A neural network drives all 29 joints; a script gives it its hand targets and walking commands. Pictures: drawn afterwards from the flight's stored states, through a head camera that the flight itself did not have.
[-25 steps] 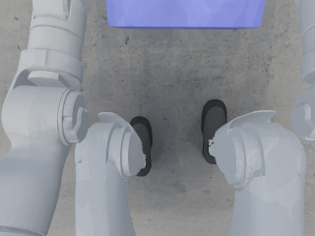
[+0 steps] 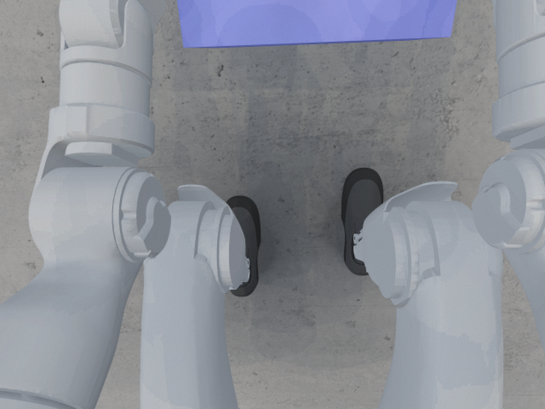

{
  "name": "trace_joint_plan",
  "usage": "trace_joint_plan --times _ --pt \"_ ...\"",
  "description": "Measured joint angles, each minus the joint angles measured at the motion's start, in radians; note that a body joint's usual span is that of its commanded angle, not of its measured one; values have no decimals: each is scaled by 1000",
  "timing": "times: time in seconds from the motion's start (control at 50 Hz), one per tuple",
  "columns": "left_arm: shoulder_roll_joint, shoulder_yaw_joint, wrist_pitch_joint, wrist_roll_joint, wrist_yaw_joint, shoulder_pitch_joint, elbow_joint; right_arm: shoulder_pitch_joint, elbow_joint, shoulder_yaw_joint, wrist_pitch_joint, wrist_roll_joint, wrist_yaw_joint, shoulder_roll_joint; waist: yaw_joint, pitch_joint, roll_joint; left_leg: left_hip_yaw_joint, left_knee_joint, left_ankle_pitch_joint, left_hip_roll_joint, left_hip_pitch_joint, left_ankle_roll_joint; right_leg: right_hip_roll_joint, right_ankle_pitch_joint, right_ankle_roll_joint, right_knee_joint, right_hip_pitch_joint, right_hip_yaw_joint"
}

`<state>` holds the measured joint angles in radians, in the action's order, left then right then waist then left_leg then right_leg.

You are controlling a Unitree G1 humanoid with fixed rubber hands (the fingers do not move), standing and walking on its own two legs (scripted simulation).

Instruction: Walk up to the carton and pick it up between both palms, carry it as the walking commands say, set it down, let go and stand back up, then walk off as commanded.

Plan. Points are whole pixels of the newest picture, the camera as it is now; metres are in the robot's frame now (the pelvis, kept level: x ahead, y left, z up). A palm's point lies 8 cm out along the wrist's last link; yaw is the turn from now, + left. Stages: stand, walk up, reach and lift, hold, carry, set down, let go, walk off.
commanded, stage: reach and lift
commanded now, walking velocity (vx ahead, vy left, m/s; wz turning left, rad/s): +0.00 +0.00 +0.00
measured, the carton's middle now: out of the picture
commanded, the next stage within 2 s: none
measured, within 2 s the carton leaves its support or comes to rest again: neither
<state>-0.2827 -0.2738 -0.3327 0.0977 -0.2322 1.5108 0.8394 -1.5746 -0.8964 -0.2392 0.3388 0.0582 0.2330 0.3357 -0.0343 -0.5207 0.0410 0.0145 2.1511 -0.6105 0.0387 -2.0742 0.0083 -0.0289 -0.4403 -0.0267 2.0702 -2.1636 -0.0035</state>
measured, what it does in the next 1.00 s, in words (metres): rises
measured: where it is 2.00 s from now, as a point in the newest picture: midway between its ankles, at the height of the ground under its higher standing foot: (300, 251)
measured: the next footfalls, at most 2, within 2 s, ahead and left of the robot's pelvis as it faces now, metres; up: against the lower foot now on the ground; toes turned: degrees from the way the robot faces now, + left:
none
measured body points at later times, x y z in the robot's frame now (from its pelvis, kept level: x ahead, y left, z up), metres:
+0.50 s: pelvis -0.01 -0.01 +0.05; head +0.36 -0.04 +0.29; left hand +0.57 +0.14 -0.08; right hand +0.56 -0.22 -0.09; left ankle +0.11 +0.12 -0.36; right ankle +0.15 -0.12 -0.36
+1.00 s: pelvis -0.02 +0.00 +0.09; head +0.33 -0.04 +0.36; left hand +0.55 +0.14 -0.01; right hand +0.53 -0.21 -0.03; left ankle +0.11 +0.12 -0.36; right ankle +0.15 -0.12 -0.36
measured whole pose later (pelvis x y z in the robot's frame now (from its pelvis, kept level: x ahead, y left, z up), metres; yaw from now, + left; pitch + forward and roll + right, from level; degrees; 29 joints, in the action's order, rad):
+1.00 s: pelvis -0.02 +0.00 +0.09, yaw -1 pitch +25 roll +2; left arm -0.21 -0.34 -0.43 0.02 -0.21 1.37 0.67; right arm -1.35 -0.60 -0.35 0.46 -0.03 0.25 0.21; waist -0.01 -0.52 0.04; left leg 0.01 1.84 -0.54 0.04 -1.73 0.02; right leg -0.01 -0.39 -0.02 1.77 -1.82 -0.01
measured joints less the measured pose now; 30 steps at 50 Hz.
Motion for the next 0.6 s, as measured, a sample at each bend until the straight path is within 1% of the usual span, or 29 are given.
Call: trace_joint_plan --times 0.06,0.12,0.16,0.18,0.22,0.26,0.38,0.44,0.46,0.48,0.52,0.6 --pt "8 5 -16 -5 -7 -18 -37 27 38 -7 8 -10 -4 -6 -3 -1 -2 4 -13 2 2 18 -2 -1 -1 2 -11 20 -5" --pt "24 -1 -18 -18 -8 -27 -52 37 52 -39 11 -28 -23 -9 -5 0 2 6 -34 9 4 33 -3 -2 2 5 -30 36 -8" --pt "30 1 -34 -21 -18 -33 -80 51 73 -44 16 -33 -24 -12 -6 -1 -1 7 -49 13 3 44 -3 1 6 6 -43 47 -9" --pt "33 -4 -36 -30 -13 -31 -80 57 80 -49 16 -38 -25 -16 -6 -1 -3 8 -56 15 1 49 -3 2 8 6 -50 51 -10" --pt "31 -21 -47 -44 5 -27 -83 72 108 -54 28 -40 -14 -29 -12 -1 -9 8 -68 18 0 59 -2 4 12 6 -62 59 -10" --pt "34 -35 -45 -66 19 -22 -75 76 121 -64 35 -43 -8 -37 -11 0 -10 6 -79 21 -2 65 -1 7 16 5 -73 65 -9" --pt "55 -55 -59 -66 11 -76 -142 91 177 -53 75 -39 4 -48 -3 -3 -8 7 -112 22 -7 109 9 14 18 -2 -98 100 -10" --pt "51 -65 -60 -58 19 -88 -156 98 182 -68 65 -63 -3 -69 -6 -1 -21 5 -138 28 -6 134 15 15 22 -9 -118 121 -10" --pt "47 -55 -66 -51 13 -93 -171 108 199 -62 68 -52 8 -72 -4 -2 -26 2 -146 31 -6 142 18 16 24 -12 -125 129 -8" --pt "46 -56 -67 -51 17 -93 -175 117 212 -58 67 -47 13 -74 -2 -2 -27 -1 -153 34 -5 150 21 16 26 -13 -132 138 -6" --pt "50 -72 -60 -69 34 -81 -152 121 208 -73 61 -60 5 -80 4 0 -22 -5 -165 37 -4 166 24 15 29 -16 -144 155 -2" --pt "51 -89 -68 -82 47 -74 -122 141 206 -85 67 -78 10 -95 6 25 -16 -5 -187 45 -1 179 23 14 33 -15 -165 170 -3"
